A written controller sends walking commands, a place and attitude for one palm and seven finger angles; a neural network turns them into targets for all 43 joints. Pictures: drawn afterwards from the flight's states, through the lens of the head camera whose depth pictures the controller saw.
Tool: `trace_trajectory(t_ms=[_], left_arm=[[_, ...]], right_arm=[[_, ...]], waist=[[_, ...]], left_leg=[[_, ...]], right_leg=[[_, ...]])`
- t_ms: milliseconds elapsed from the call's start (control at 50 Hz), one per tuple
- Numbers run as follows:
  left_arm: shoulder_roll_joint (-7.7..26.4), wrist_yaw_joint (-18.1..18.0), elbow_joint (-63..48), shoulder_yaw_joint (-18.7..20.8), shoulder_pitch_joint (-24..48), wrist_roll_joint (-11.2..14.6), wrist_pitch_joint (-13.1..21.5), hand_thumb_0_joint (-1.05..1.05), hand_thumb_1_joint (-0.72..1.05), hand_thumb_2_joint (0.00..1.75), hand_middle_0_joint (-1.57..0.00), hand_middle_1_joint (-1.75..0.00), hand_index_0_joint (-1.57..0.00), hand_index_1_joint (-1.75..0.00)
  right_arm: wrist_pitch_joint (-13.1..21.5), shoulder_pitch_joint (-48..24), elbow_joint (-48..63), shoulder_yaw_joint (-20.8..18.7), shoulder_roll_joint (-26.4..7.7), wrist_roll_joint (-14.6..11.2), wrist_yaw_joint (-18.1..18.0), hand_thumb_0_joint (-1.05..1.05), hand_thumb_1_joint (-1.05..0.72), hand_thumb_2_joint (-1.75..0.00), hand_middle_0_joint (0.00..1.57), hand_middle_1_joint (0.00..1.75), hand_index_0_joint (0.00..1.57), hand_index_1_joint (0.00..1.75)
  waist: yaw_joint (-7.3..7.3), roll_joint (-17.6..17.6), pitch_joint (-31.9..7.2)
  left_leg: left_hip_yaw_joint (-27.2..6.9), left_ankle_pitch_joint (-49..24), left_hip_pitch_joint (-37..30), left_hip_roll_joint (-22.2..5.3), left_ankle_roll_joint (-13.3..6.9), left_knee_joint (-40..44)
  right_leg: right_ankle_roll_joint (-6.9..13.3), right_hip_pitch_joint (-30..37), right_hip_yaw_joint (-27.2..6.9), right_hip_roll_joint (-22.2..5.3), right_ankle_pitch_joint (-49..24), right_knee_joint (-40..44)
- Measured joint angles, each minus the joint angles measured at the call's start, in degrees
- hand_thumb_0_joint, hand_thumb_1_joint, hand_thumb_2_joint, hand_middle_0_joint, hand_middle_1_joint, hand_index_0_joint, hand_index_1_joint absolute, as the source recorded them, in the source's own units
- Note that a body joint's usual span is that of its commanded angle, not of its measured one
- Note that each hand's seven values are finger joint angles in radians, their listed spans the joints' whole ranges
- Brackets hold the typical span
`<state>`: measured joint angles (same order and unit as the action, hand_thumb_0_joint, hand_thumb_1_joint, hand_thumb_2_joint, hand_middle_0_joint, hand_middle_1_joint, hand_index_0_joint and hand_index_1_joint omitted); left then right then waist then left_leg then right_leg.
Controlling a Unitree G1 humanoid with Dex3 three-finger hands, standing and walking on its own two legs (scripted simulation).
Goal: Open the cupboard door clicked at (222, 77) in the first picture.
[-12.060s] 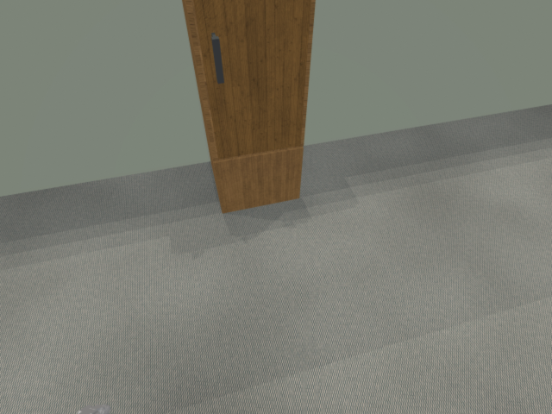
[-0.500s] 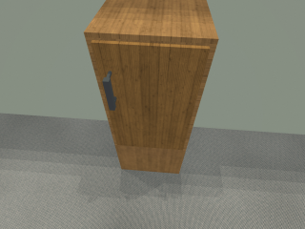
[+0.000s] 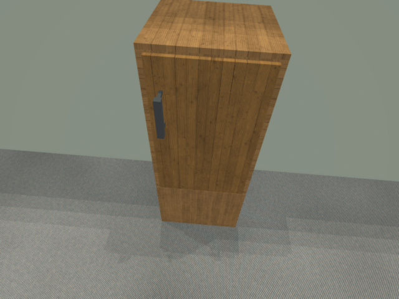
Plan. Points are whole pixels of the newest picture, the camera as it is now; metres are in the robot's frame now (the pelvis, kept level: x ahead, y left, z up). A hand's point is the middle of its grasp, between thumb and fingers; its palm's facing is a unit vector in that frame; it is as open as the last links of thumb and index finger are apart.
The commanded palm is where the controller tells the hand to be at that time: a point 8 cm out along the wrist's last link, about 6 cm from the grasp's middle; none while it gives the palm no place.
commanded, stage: shuffle to correct the standing spot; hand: left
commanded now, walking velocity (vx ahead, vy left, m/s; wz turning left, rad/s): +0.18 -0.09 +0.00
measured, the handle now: (160, 114) +0.60 +0.16 +0.02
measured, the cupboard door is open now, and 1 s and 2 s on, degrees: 0 0 0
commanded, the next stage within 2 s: come to a stop and stand still in 0.34 s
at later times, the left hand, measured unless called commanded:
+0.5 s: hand out of the picture +0.00 +0.16 -0.17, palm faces +0.01 -0.99 -0.13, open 7.3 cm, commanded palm none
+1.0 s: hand out of the picture +0.10 +0.18 -0.17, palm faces +0.01 -0.98 -0.22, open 7.3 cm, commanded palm none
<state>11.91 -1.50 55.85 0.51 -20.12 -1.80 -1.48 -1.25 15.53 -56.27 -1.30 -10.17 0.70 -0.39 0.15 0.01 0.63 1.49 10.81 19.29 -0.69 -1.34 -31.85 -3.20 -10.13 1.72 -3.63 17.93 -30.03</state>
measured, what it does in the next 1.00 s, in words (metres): steps on the spot: right foot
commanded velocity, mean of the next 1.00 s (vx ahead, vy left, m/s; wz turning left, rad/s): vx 0.03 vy -0.01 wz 0.00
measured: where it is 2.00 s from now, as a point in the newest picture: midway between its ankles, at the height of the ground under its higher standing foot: outside the picture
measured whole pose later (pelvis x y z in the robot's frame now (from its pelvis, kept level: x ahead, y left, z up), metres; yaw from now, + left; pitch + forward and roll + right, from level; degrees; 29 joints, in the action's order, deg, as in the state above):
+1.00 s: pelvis +0.05 -0.01 +0.00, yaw +0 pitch -1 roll +0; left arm 10.3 -2.1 54.4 1.0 -13.5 -1.5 -1.7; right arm -1.0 16.2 -57.2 -2.1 -9.1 1.0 -0.9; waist -0.6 -0.9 2.8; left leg 5.1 16.8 14.8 -0.6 -1.5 -32.3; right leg -1.0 -17.5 4.7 -4.2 13.7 -32.1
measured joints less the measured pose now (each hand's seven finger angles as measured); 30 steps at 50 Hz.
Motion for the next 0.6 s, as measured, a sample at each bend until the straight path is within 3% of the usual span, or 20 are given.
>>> trace_trajectory(t_ms=[160, 240, 300, 380, 420, 460, 520, 600], left_arm=[[-1.6, 0.3, 3.5, 0.5, -4.7, -0.2, -0.4, 0.0, 0.91, 0.9, -0.2, -0.3, -0.2, -0.3], [-2.9, 0.6, 4.8, 1.1, -7.1, 0.0, -0.1, 0.0, 0.91, 0.9, -0.2, -0.3, -0.2, -0.3], [-4.0, 0.3, 6.6, 1.4, -8.7, 0.2, -0.1, 0.0, 0.91, 0.9, -0.2, -0.3, -0.2, -0.3], [-4.9, 0.8, 7.9, 1.1, -8.0, -0.1, -1.0, 0.0, 0.91, 0.9, -0.2, -0.3, -0.2, -0.3], [-5.0, 1.3, 7.8, 1.1, -6.4, -0.5, -1.1, 0.0, 0.91, 0.9, -0.2, -0.3, -0.2, -0.3], [-5.1, 1.6, 7.0, 1.2, -4.3, -0.5, -0.7, 0.0, 0.91, 0.9, -0.2, -0.3, -0.2, -0.3], [-5.4, 1.6, 4.8, 1.3, -0.8, -0.3, 0.1, 0.0, 0.91, 0.9, -0.2, -0.3, -0.2, -0.3], [-3.5, 0.2, 3.4, 1.6, 2.1, -0.2, 1.0, 0.03, 0.95, 0.9, -0.2, -0.3, -0.2, -0.3]], right_arm=[[-1.3, 3.0, -3.6, -0.6, 0.3, 0.3, -0.3, 0.0, -0.91, -0.9, 0.2, 0.3, 0.2, 0.29], [-1.7, 4.0, -4.5, -1.1, 0.5, 0.3, -0.5, 0.0, -0.91, -0.9, 0.2, 0.3, 0.2, 0.29], [-1.0, 4.8, -4.6, -1.5, 0.6, 0.2, -0.5, 0.0, -0.91, -0.9, 0.2, 0.3, 0.2, 0.29], [1.9, 5.4, -4.2, -1.3, 1.5, 0.4, -1.0, 0.0, -0.91, -0.9, 0.19, 0.3, 0.2, 0.29], [2.5, 5.5, -4.5, -1.0, 2.2, 0.5, -1.2, 0.0, -0.91, -0.9, 0.19, 0.3, 0.2, 0.29], [3.1, 5.9, -5.0, -0.7, 2.8, 0.4, -1.4, 0.0, -0.91, -0.9, 0.19, 0.3, 0.2, 0.29], [3.3, 6.3, -5.8, -0.4, 3.4, 0.5, -1.6, 0.0, -0.91, -0.9, 0.2, 0.3, 0.2, 0.29], [2.7, 6.4, -6.8, 0.0, 4.3, 0.3, -1.7, 0.0, -0.91, -0.9, 0.2, 0.3, 0.2, 0.3]], waist=[[-0.21, 0.1, -1.2], [0.12, 0.3, -1.5], [-0.01, -0.1, -1.8], [-0.24, -1.1, -0.7], [-0.2, -1.7, -0.6], [-0.41, -1.5, -0.7], [-0.91, -0.3, -0.6], [-1.47, -0.2, -0.3]], left_leg=[[-0.5, 3.9, 0.3, 0.3, 0.0, 1.0], [-1.0, 10.5, 2.5, 0.6, 0.4, -3.2], [1.7, 11.4, 2.5, 0.2, 0.5, -7.7], [3.9, 4.7, 0.1, 0.2, -1.5, -4.6], [5.4, 4.8, -1.6, 0.5, -2.0, -2.4], [5.9, 3.6, -3.4, 0.6, -1.9, 1.3], [5.5, 1.4, -5.5, 0.4, -1.4, 5.7], [5.1, 2.9, -5.9, 0.0, 0.1, 4.1]], right_leg=[[2.1, -0.5, -0.9, 0.8, 5.0, 0.2], [2.8, -0.9, -1.3, 1.2, 4.4, 0.5], [2.1, -0.8, -1.1, 0.7, 1.4, -0.1], [3.6, -6.1, -1.8, 0.6, 7.2, -13.6], [3.9, -10.8, -1.2, 0.3, 5.7, -22.4], [3.7, -13.8, 0.1, -0.2, 3.3, -25.3], [3.0, -14.2, 1.8, -0.6, 2.0, -19.4], [2.2, -8.4, 2.0, -0.2, -3.7, -2.5]])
